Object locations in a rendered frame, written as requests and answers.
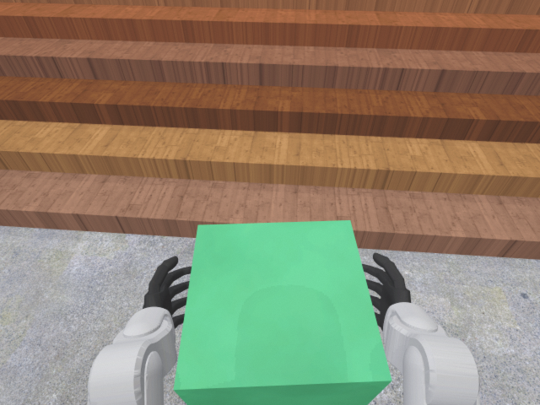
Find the robot left hand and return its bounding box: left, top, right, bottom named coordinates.
left=143, top=256, right=192, bottom=329

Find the carton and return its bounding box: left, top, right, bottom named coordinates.
left=174, top=220, right=392, bottom=405

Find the robot right forearm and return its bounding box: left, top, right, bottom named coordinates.
left=382, top=302, right=480, bottom=405

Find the robot right hand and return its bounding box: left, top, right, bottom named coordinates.
left=362, top=253, right=411, bottom=331

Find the robot left forearm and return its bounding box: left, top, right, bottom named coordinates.
left=88, top=307, right=177, bottom=405

